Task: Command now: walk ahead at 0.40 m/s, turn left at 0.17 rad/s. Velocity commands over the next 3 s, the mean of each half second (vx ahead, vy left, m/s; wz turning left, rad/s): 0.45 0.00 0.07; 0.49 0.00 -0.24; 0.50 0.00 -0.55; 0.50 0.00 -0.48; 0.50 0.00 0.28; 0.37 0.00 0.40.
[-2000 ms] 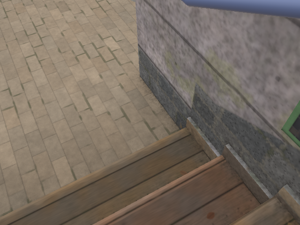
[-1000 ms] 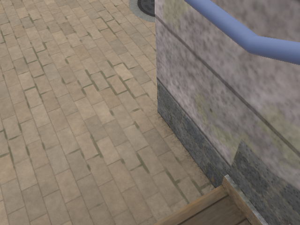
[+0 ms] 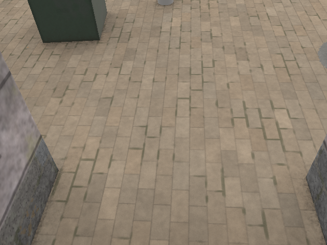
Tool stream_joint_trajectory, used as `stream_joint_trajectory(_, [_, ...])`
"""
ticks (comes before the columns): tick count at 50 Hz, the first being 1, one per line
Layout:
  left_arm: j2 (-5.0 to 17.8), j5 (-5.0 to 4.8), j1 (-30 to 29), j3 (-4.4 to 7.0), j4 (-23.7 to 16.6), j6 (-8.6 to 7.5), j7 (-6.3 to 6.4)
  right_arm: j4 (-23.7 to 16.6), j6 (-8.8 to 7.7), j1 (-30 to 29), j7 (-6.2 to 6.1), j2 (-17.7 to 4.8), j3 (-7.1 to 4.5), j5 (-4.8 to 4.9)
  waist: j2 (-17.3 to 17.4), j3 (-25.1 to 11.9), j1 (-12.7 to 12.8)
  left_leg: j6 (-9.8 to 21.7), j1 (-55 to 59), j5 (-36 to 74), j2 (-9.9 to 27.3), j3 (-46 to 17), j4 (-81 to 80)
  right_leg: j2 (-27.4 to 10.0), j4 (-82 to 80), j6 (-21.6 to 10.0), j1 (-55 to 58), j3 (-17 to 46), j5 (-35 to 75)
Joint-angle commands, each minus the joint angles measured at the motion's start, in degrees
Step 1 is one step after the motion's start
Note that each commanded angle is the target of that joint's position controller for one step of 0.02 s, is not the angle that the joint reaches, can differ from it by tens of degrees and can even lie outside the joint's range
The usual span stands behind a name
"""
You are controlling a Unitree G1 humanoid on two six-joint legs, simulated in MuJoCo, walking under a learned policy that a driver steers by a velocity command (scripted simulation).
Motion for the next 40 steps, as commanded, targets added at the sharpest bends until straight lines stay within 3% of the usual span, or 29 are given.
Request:
stream_joint_trajectory(1, [9.4, 0.47, 2.8, 2.71, -0.9, -1.82, 0.0, -2.4, -1.65, -4.8, 0.95, -7.0, -2.06, -0.5, -8.6, 9.5, 0.6, -2.2, -20.6, 9.7, 4.3, 0.1, 7.1, -15.7, -17.9, -6.4, 8.1, 20.4, 0.0])
stream_joint_trajectory(2, [9.2, 0.78, 3.6, 2.88, 0.0, -2.34, -0.2, -1.2, -1.44, -4.2, 1.18, -6.5, -2.07, -0.87, -9.5, 8.0, 0.0, -1.9, -18.9, 13.9, 4.8, 0.1, 10.1, -15.2, -16.0, -6.4, 7.3, 17.7, 9.8])
stream_joint_trajectory(4, [8.4, 0.09, 4.8, 2.56, 1.1, -2.93, -0.57, 0.1, -0.94, -4.8, 1.34, -6.3, -2.27, -0.5, -7.9, 6.4, -0.7, -2.1, -17.4, 18.1, 4.8, 1.1, 10.5, -14.2, -14.0, -6.4, 5.9, 13.3, 21.9])
stream_joint_trajectory(5, [9.0, -0.56, 6.6, 2.89, 2.7, -3.71, -0.54, -0.1, -0.99, -8.1, 1.27, -7.6, -3.11, -0.32, -7.0, 7.7, -0.8, -2.6, -20.9, 22.1, 6.1, -1.7, 6.8, -12.9, -11.9, -5.6, 8.6, 11.4, 20.4])
stream_joint_trajectory(6, [8.8, -0.7, 8.6, 2.86, 3.8, -4.2, -0.29, 0.4, -1.21, -9.3, 1.27, -7.2, -3.05, -0.76, -7.3, 7.7, 0.0, -2.7, -21.6, 25.4, 6.1, -0.8, 4.0, -12.6, -10.5, -5.3, 9.8, 10.7, 20.4])
stream_joint_trajectory(9, [6.6, -1.06, 10.1, 2.06, 6.0, -4.97, 0.83, 0.3, -1.96, -16.9, 2.01, -4.0, -1.78, -1.86, -7.0, 10.6, 1.3, -3.0, -14.6, 41.2, 7.7, 5.3, -9.6, -9.5, -8.2, -5.5, -0.5, 7.6, 11.7])
stream_joint_trajectory(10, [5.0, -1.42, 9.2, 1.3, 6.0, -4.69, 0.85, 0.6, -2.29, -17.3, 2.77, -2.2, -1.32, -2.51, -5.9, 8.6, 1.6, -2.6, -8.5, 47.8, 8.4, 7.5, -12.8, -8.6, -6.4, -5.2, -4.3, 6.7, 10.4])
stream_joint_trajectory(11, [5.8, -0.84, 8.9, 1.24, 5.8, -4.58, 0.67, 1.3, -2.47, -17.3, 3.42, -1.2, -0.86, -2.01, -7.1, 7.7, 2.4, -1.8, -5.6, 51.5, 9.1, 9.0, -14.0, -9.0, -4.6, -5.5, -5.3, 7.3, 8.7])
stream_joint_trajectory(13, [6.3, 0.16, 11.1, 1.04, 6.7, -4.3, 0.47, 1.0, -2.66, -20.4, 3.41, -1.7, -0.74, -2.12, -6.6, 9.3, 4.7, -1.2, -7.6, 49.2, 10.3, 9.7, -17.3, -9.4, -0.5, -6.8, -3.1, 9.6, 8.8])
stream_joint_trajectory(15, [5.3, 1.02, 13.6, 0.55, 8.7, -3.16, 0.9, 0.2, -2.9, -24.1, 2.07, -0.8, -0.14, -0.55, -6.7, 10.8, 7.2, -1.6, -5.3, 46.6, 10.9, 11.9, -21.8, -9.6, 3.8, -6.0, -2.8, 8.9, 12.7])
stream_joint_trajectory(17, [5.1, 2.16, 15.8, 0.18, 9.8, -2.38, 2.08, 0.1, -3.21, -24.2, 1.2, -0.3, 0.31, -0.55, -4.6, 12.0, 8.9, -1.8, -7.3, 44.5, 12.5, 10.2, -29.9, -9.4, 9.1, -6.2, 3.8, 10.1, 15.2])
stream_joint_trajectory(19, [6.2, 2.52, 16.6, 0.18, 11.2, -1.69, 2.88, 2.8, -3.56, -18.3, 0.06, -1.4, -0.21, -0.33, -1.9, 11.8, 7.9, -1.3, -1.5, 40.8, 13.7, 9.6, -37.0, -9.5, 18.8, -7.0, 6.4, 10.4, 20.1])
stream_joint_trajectory(20, [6.4, 2.73, 17.5, 0.12, 12.1, -1.3, 2.99, 5.7, -3.75, -10.8, -0.54, -2.5, -0.79, -0.78, -0.3, 9.1, 4.9, -0.5, 5.4, 36.4, 12.8, 10.9, -37.9, -9.5, 27.8, -7.6, 6.7, 10.0, 25.5])
stream_joint_trajectory(21, [6.5, 1.98, 18.0, 0.02, 13.0, -1.05, 2.74, 9.7, -3.88, -0.1, -0.92, -3.0, -1.34, -1.52, 2.1, 4.0, 0.0, -0.2, 18.9, 37.6, 11.9, 14.1, -38.8, -7.5, 41.7, -7.5, 2.0, 7.1, 24.1])
stream_joint_trajectory(22, [4.9, 0.92, 20.0, 0.4, 14.2, -1.15, 2.22, 12.4, -3.83, 7.1, -0.73, -6.1, -2.21, -1.87, 6.6, -0.8, -2.1, 1.1, 36.2, 49.7, 16.8, 8.6, -29.4, -2.5, 60.8, -5.6, -13.9, 3.4, -5.6])
stream_joint_trajectory(23, [2.3, -1.96, 26.4, 0.45, 14.4, -1.36, 2.86, 12.6, -3.9, 13.7, -0.09, -7.8, -2.47, -1.23, 11.0, -12.7, -1.6, 5.6, 58.7, 75.5, 28.7, -0.4, -4.4, -0.6, 81.2, -2.7, -31.2, 4.5, -32.9])
stream_joint_trajectory(24, [7.5, -2.12, 22.8, 0.9, 12.4, -1.87, 3.22, 12.4, -3.86, 16.3, 1.03, -7.4, -2.78, 1.32, 6.4, -18.0, -6.1, 11.4, 63.3, 59.4, 32.9, -7.8, -9.2, -3.0, 79.5, -1.9, -42.0, 4.9, -25.8])
stream_joint_trajectory(25, [7.8, -0.73, 13.5, 1.01, 9.3, -1.77, 2.89, 12.0, -3.35, 12.1, 0.01, -10.3, -4.25, 1.13, 12.7, -12.8, -7.3, 18.6, 54.6, 21.4, 35.8, -16.2, -22.9, -4.2, 78.7, -0.9, -50.0, 1.2, -17.8])
stream_joint_trajectory(26, [10.0, 1.44, 5.4, 2.1, 8.6, -1.54, 1.93, 9.7, -3.04, 5.1, -0.67, -4.6, -2.8, 0.22, 1.3, -2.6, -5.4, 15.9, 38.8, 7.4, 31.0, -14.1, -31.6, -7.1, 70.9, -0.4, -46.9, 0.8, -11.6])
stream_joint_trajectory(27, [9.7, 1.76, 2.5, 2.76, 8.1, -1.97, 0.93, 9.5, -4.44, 0.6, -1.11, -3.5, -1.75, -0.27, 1.0, 2.9, -3.0, 14.6, 25.9, 16.0, 30.8, -12.4, -31.4, -8.1, 55.2, 0.5, -39.8, 6.3, -0.7])
stream_joint_trajectory(28, [7.5, 2.53, 4.3, 2.62, 10.4, -1.29, 0.29, 11.3, -5.42, 2.1, -1.04, -3.0, -1.54, -0.96, 0.0, 7.4, -0.7, 14.1, 16.6, 24.7, 29.4, -11.0, -30.6, -9.5, 50.1, 1.3, -34.1, 6.2, -0.7])
stream_joint_trajectory(29, [2.9, 2.43, 2.7, 1.91, 10.7, -0.41, -0.37, 12.0, -6.62, 2.3, -1.2, -2.4, -1.18, 0.0, -2.3, 11.3, 1.3, 12.1, 6.5, 27.5, 25.2, -4.6, -33.3, -10.2, 39.2, 3.8, -28.2, 5.4, 4.4])
stream_joint_trajectory(30, [1.0, 2.89, 2.1, 1.74, 10.8, 0.07, -1.09, 12.9, -6.87, 2.4, -1.22, -3.6, -1.53, 0.14, -0.3, 9.8, 1.3, 12.1, 6.0, 28.8, 24.0, -4.2, -34.7, -9.6, 35.9, 4.5, -25.5, 3.2, 5.1])
stream_joint_trajectory(31, [0.9, 3.12, 2.5, 1.78, 11.0, 0.23, -1.29, 13.7, -6.83, 3.3, -1.4, -4.6, -1.92, 0.0, 0.8, 8.8, 1.9, 12.4, 5.8, 35.1, 24.1, -2.5, -33.5, -9.6, 34.3, 4.6, -24.5, 2.7, 6.5])
stream_joint_trajectory(33, [1.4, 2.16, 4.5, 2.19, 11.9, 0.4, -1.63, 13.8, -7.16, 2.5, -0.7, -4.3, -2.05, -0.52, 2.9, 6.3, 3.0, 11.0, 5.6, 40.7, 23.3, 1.9, -31.0, -8.3, 33.9, 2.4, -22.0, 2.5, 16.7])
stream_joint_trajectory(34, [3.3, 1.01, -1.5, 3.08, 9.6, -0.5, -1.85, 15.7, -8.11, 3.5, -0.88, -0.9, -1.29, 0.07, 1.0, 8.6, 2.2, 8.9, 9.9, 31.7, 21.2, 2.4, -29.9, -9.0, 26.7, 1.1, -29.6, 7.4, 26.2])
stream_joint_trajectory(35, [3.8, 1.08, -5.2, 3.25, 9.1, -1.23, -2.02, 15.6, -8.52, 3.4, -1.38, -1.1, -1.13, -0.13, 1.0, 7.8, 0.9, 7.0, 12.4, 25.4, 20.3, 3.5, -29.0, -7.8, 22.1, 0.2, -30.5, 7.5, 31.1])
stream_joint_trajectory(37, [1.7, 1.1, -10.6, 2.39, 7.8, -2.52, -2.87, 15.2, -8.88, 0.8, -1.96, -0.3, -0.62, 0.57, 0.2, 6.8, 0.2, 4.4, 3.8, 9.1, 16.9, 8.9, -28.6, -6.0, 10.9, -0.4, -18.1, 2.9, 49.3])
stream_joint_trajectory(40, [1.3, 0.57, -14.7, 2.05, 6.8, -2.18, -3.11, 16.9, -8.76, 4.4, -2.55, -0.4, 0.2, -0.83, 0.1, 11.1, -1.8, 5.0, 5.4, 3.3, 19.4, 7.3, -24.0, -5.9, 9.7, -1.1, -20.1, 3.8, 50.7])
Next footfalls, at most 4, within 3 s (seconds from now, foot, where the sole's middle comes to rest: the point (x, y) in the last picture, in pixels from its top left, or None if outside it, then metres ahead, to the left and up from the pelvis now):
0.42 left None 0.33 0.13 -0.93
0.98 right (197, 244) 0.70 -0.08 -1.08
1.42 left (172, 198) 0.97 0.04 -1.08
1.90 right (229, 184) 1.05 -0.29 -1.08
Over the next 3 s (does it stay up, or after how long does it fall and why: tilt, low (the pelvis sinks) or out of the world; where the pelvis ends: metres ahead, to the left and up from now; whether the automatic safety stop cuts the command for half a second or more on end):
stays up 1.45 -0.43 -0.32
